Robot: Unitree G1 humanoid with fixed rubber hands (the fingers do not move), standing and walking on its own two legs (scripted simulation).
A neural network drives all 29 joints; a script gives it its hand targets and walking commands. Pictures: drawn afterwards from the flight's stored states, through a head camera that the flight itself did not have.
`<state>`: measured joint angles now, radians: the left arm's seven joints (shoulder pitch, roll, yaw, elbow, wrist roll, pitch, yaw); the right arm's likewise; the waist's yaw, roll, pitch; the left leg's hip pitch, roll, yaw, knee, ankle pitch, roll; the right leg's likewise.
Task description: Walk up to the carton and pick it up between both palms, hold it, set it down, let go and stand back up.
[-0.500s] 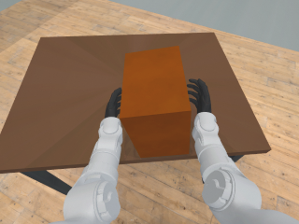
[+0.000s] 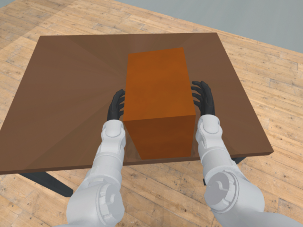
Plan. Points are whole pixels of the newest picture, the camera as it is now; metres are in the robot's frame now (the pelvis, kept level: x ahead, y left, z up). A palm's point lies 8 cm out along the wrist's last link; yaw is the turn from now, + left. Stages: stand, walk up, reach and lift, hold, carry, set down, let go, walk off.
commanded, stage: set down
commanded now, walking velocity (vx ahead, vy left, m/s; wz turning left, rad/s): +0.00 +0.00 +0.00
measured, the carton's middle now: (160, 107) +0.45 -0.04 -0.01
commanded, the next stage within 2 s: none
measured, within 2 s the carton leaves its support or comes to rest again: rests again in 1.00 s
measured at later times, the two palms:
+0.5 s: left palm (114, 119) +0.40 +0.09 +0.03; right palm (205, 111) +0.39 -0.16 +0.05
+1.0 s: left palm (115, 119) +0.40 +0.09 +0.02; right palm (208, 112) +0.39 -0.17 +0.04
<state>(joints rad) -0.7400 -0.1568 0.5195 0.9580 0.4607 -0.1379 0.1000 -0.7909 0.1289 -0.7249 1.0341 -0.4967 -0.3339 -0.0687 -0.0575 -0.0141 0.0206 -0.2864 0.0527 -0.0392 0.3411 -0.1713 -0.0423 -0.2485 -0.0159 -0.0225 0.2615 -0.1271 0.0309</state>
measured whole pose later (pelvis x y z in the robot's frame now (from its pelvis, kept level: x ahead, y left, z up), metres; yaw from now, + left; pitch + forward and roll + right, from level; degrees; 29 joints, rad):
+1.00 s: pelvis +0.00 +0.00 +0.00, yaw +0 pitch +7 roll -1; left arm -0.74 -0.15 0.53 0.99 0.48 -0.17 0.10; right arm -0.79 0.07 -0.67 1.11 -0.49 -0.35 -0.07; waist -0.06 -0.02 0.02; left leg -0.29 0.05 -0.04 0.34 -0.17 -0.04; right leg -0.25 -0.02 -0.02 0.27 -0.13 0.03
